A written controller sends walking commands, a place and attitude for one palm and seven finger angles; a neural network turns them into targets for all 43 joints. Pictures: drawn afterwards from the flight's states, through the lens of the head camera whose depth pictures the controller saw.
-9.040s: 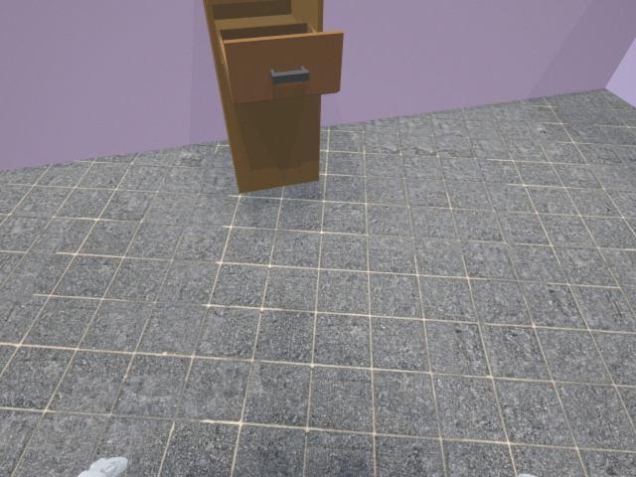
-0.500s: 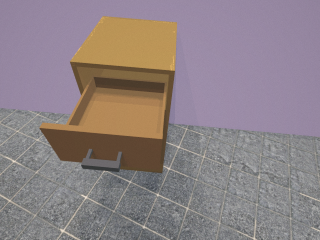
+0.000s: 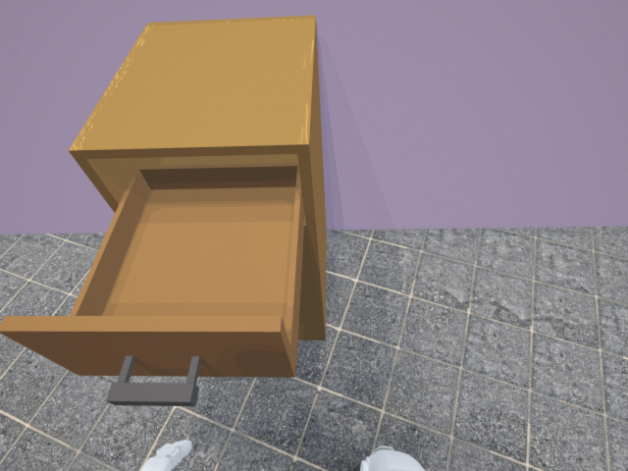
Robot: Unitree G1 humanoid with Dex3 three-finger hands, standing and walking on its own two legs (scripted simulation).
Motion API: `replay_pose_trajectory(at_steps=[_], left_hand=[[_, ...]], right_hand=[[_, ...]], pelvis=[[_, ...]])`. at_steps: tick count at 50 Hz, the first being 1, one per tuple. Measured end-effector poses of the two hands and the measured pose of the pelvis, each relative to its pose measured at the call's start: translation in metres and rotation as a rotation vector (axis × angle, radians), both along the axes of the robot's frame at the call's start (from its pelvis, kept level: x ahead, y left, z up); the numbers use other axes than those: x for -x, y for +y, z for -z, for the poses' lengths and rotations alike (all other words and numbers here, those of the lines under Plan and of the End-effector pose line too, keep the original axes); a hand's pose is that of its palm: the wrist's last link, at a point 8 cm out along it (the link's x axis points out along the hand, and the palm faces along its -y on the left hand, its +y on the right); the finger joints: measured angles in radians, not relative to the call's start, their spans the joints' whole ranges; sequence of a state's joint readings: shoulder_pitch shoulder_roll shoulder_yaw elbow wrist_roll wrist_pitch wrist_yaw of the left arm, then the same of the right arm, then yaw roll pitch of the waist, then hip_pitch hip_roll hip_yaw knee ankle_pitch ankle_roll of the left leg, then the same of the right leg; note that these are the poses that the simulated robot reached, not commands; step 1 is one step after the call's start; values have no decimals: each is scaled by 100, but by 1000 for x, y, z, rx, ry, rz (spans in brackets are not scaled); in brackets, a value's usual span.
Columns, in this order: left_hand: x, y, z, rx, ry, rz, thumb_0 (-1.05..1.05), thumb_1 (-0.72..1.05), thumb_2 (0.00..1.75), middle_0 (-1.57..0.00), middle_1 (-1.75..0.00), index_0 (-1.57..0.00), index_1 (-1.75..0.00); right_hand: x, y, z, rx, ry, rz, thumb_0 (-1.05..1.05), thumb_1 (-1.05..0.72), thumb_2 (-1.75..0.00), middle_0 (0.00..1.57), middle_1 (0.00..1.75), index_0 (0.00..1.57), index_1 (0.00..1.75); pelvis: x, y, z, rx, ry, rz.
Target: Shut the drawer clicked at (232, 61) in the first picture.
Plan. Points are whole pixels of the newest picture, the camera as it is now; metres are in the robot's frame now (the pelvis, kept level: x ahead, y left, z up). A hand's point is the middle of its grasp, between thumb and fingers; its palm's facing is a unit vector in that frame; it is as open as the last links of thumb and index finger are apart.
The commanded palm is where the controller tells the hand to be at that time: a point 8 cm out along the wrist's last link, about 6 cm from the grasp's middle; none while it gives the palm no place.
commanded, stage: come to a stop and stand still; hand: left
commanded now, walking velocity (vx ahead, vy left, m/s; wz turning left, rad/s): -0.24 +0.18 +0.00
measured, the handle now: (158, 378) +0.24 +0.22 -0.04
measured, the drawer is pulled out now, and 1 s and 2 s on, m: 0.30 0.30 0.30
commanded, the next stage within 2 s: look again from close up in 1.26 s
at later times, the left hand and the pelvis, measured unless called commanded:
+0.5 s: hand out of the picture -0.06 +0.21 -0.15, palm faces +0.08 -0.97 -0.23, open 7.3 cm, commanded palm none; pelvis -0.06 +0.01 +0.02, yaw -1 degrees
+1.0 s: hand out of the picture -0.10 +0.10 -0.16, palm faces +0.01 -0.99 -0.13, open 7.3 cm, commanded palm none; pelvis -0.09 -0.04 +0.01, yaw -2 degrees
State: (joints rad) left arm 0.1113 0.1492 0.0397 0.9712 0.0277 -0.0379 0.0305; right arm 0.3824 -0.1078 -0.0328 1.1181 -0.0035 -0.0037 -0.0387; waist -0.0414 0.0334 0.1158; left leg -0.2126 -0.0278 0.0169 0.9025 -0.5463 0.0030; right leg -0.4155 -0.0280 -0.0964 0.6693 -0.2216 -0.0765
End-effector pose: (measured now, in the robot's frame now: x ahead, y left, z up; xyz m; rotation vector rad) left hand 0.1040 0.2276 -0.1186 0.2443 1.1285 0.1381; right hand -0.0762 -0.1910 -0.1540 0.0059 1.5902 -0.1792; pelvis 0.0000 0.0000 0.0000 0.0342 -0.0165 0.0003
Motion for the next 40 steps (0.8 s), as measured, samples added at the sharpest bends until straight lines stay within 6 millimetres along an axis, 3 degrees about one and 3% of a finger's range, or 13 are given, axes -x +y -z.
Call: replay_pose_trajectory(at_steps=[3,8,11,14,18,21,26,30,34,40], left_hand=[[6,-7,-3,3,5,-13,0,91,89,-20,-30,-20,-30],[33,-9,-6,0,36,-51,-1,92,89,-20,-30,-20,-30],[54,-1,-6,-6,49,-69,-1,92,89,-20,-30,-21,-30],[79,8,-5,-7,66,-92,-1,92,89,-20,-30,-21,-30],[115,24,3,0,110,-122,0,91,89,-20,-30,-21,-30],[141,31,7,13,162,-134,0,91,89,-20,-30,-20,-30],[177,26,-1,42,212,-156,0,91,89,-20,-30,-20,-30],[205,17,-5,40,271,-166,0,91,89,-20,-30,-20,-30],[217,1,-8,23,334,-137,0,91,89,-20,-30,-20,-30],[211,-35,-6,27,296,-113,0,91,89,-20,-30,-20,-30]], right_hand=[[-36,-26,1,44,-82,-24,1,-90,-90,21,30,20,30],[-89,-55,-9,96,-240,-80,1,-91,-90,20,30,19,30],[-105,-61,-17,111,-306,-118,0,-91,-90,20,30,19,30],[-108,-59,-23,116,-344,-147,0,-91,-90,20,30,19,30],[-90,-48,-30,122,-362,-158,0,-91,-90,20,30,19,30],[-53,-33,-33,125,-328,-130,0,-91,-90,20,30,19,30],[11,-7,-28,60,-183,-109,0,-91,-90,20,30,19,30],[37,5,-21,10,-121,-97,1,-90,-90,20,30,20,30],[50,4,-13,-14,-109,-57,1,-90,-90,20,30,20,30],[62,-16,-4,-33,-69,-35,1,-90,-90,20,30,20,30]], pelvis=[[5,-5,-4,-9,-10,-1],[22,-9,-9,-23,-2,1],[32,-9,-10,-27,2,3],[42,-6,-11,-24,4,6],[53,2,-10,-6,11,14],[61,9,-13,-6,-6,29],[66,14,-21,12,0,15],[70,12,-20,5,24,18],[75,1,-17,-9,39,33],[81,-19,-14,10,13,11]])
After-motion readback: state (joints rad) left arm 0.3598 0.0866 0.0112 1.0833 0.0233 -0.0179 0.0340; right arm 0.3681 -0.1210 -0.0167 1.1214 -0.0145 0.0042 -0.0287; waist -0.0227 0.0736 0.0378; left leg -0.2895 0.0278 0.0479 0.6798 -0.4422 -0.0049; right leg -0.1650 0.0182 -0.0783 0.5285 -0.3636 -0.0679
